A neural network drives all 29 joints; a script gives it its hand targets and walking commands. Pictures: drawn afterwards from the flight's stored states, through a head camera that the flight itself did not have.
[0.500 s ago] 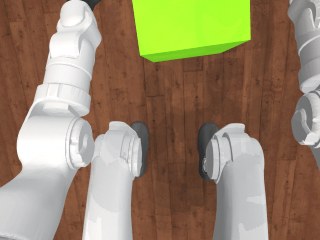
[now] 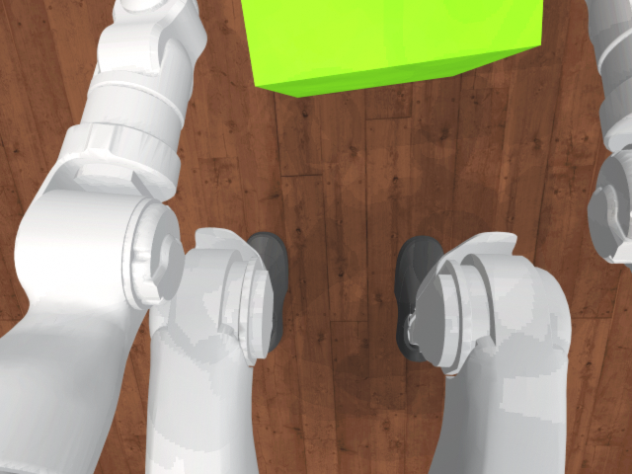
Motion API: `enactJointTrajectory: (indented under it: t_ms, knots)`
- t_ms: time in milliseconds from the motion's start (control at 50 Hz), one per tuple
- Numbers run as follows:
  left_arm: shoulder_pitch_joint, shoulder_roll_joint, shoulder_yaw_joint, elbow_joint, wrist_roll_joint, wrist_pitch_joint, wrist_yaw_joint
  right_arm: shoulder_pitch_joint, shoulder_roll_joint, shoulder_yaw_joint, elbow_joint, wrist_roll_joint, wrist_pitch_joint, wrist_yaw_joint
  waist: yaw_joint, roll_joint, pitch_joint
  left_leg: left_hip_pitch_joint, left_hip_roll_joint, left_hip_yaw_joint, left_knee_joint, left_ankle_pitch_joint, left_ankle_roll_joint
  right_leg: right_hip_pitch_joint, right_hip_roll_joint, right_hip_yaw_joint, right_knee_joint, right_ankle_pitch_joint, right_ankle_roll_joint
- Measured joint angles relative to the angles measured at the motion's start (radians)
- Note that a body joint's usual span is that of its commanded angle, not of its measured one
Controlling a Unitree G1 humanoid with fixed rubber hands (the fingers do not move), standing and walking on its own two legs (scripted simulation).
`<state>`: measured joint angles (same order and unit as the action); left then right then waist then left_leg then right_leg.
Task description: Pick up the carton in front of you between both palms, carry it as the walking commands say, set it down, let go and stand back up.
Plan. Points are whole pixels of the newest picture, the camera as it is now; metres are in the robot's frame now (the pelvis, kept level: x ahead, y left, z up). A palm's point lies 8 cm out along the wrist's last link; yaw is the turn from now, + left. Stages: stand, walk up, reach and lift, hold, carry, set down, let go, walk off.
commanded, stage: reach and lift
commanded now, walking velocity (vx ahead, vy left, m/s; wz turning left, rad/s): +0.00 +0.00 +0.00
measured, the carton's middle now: out of the picture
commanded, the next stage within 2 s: none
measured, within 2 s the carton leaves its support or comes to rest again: leaves its support in 0.58 s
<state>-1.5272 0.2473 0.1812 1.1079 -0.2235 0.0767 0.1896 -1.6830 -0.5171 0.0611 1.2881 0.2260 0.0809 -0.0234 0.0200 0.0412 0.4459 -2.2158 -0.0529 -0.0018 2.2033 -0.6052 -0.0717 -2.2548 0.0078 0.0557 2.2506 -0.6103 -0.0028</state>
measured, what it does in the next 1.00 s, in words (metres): rises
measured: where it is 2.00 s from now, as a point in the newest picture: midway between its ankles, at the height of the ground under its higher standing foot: (337, 314)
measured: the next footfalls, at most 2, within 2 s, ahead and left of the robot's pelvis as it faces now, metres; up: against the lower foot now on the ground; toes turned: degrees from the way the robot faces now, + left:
none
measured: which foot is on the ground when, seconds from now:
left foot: down 0.00-1.00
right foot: down 0.00-1.00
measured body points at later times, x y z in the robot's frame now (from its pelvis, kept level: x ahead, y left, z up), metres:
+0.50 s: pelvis +0.00 +0.00 +0.00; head +0.37 -0.04 +0.23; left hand +0.57 +0.11 -0.17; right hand +0.58 -0.20 -0.18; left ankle +0.11 +0.13 -0.33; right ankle +0.10 -0.12 -0.33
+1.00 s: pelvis -0.01 +0.01 +0.08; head +0.27 -0.04 +0.43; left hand +0.52 +0.10 +0.01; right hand +0.52 -0.20 +0.01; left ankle +0.11 +0.14 -0.33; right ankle +0.10 -0.12 -0.33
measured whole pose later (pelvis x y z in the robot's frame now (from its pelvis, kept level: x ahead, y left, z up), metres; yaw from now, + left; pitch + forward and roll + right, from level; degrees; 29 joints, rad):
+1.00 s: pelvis -0.01 +0.01 +0.08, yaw -4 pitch +42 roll +3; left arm -1.18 -0.06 0.61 0.72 0.24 0.37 0.11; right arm -1.31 -0.18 -0.41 0.94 -0.24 0.38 0.01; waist 0.01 0.01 -0.06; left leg -2.12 -0.06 -0.03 1.90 -0.52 -0.07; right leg -2.16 0.07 0.08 1.91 -0.48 0.04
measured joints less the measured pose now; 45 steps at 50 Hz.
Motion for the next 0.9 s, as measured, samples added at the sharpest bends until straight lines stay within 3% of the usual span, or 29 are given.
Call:
enactJointTrajectory:
  t_ms: [100, 220, 340, 440, 520, 600, 660, 780, 900]
  knots:
    - [0.014, -0.022, 0.041, 0.0, 0.044, -0.003, -0.005, 0.023, 0.018, -0.021, -0.006, -0.027, 0.0, 0.003, 0.0, 0.0, -0.02, -0.004, 0.004, 0.003, -0.016, 0.008, 0.003, -0.005, 0.004, 0.003, -0.017, 0.01, 0.002]
    - [-0.011, -0.036, 0.031, -0.015, 0.041, 0.001, -0.01, 0.0, 0.042, 0.002, -0.019, -0.019, 0.007, 0.007, -0.005, 0.001, 0.012, 0.008, 0.001, 0.002, -0.036, 0.027, 0.003, 0.007, 0.001, 0.002, -0.036, 0.027, 0.001]
    - [-0.05, -0.061, 0.104, -0.024, 0.101, 0.023, 0.01, -0.063, 0.058, -0.013, 0.013, -0.067, 0.029, -0.02, -0.009, 0.004, 0.058, 0.031, 0.001, 0.001, -0.038, 0.033, 0.002, 0.03, 0.002, 0.001, -0.038, 0.034, -0.001]
    - [-0.042, -0.075, 0.191, -0.063, 0.185, 0.094, -0.037, -0.036, 0.072, -0.101, -0.039, -0.153, 0.093, 0.021, -0.012, 0.004, 0.033, 0.009, -0.007, -0.009, -0.011, 0.024, -0.004, 0.011, -0.005, -0.009, -0.011, 0.022, -0.01]
    - [-0.011, -0.068, 0.201, -0.101, 0.19, 0.13, -0.046, 0.029, 0.097, -0.135, -0.123, -0.172, 0.131, 0.038, -0.021, 0.0, -0.007, -0.017, -0.014, -0.019, 0.008, 0.014, -0.011, -0.012, -0.011, -0.019, 0.008, 0.008, -0.018]
    - [0.045, -0.073, 0.178, -0.162, 0.154, 0.159, -0.021, 0.116, 0.127, -0.121, -0.218, -0.155, 0.161, 0.001, -0.022, 0.009, -0.065, -0.036, -0.019, -0.025, 0.01, 0.006, -0.015, -0.029, -0.01, -0.021, 0.008, 0.0, -0.017]
    - [0.116, -0.103, 0.166, -0.24, 0.137, 0.179, 0.011, 0.19, 0.164, -0.114, -0.301, -0.144, 0.193, -0.092, -0.013, 0.016, -0.13, -0.042, -0.032, -0.034, -0.004, 0.005, -0.021, -0.037, 0.004, -0.015, -0.012, 0.004, -0.008]
    - [0.298, -0.181, 0.216, -0.385, 0.178, 0.216, 0.001, 0.318, 0.24, -0.215, -0.4, -0.216, 0.247, -0.059, -0.017, 0.013, -0.312, -0.016, -0.049, -0.05, -0.079, 0.002, -0.038, -0.023, 0.038, 0.006, -0.1, 0.036, 0.024]
    - [0.337, -0.266, 0.354, -0.375, 0.35, 0.259, -0.049, 0.367, 0.305, -0.379, -0.365, -0.361, 0.28, 0.0, -0.019, -0.008, -0.457, 0.043, -0.021, -0.037, -0.197, 0.044, -0.004, 0.038, 0.06, 0.02, -0.234, 0.088, 0.04]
